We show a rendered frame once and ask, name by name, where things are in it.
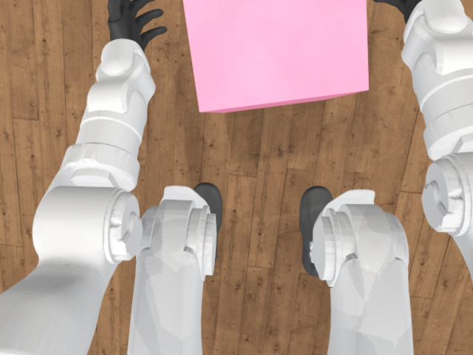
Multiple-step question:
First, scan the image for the right robot upper arm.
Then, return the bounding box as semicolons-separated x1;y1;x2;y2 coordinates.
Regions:
421;152;473;283

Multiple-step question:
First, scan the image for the robot right thigh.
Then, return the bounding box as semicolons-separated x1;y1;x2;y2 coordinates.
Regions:
315;204;414;355

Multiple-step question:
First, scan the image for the carton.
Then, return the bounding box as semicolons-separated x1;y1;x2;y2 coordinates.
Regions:
183;0;369;113

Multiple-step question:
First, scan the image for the robot left hand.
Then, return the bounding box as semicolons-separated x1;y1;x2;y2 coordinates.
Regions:
107;0;167;54

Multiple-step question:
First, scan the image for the robot right forearm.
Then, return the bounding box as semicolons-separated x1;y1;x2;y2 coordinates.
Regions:
401;0;473;161

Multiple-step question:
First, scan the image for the robot right hand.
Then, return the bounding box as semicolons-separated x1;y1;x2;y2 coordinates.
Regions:
373;0;422;24

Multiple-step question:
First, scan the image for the robot left forearm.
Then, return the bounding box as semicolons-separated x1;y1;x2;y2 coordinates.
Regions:
33;38;155;252

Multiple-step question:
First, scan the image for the left robot upper arm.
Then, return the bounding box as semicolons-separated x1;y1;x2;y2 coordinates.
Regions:
0;186;143;355

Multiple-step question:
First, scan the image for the robot left shin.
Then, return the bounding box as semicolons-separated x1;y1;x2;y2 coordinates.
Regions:
136;186;211;261

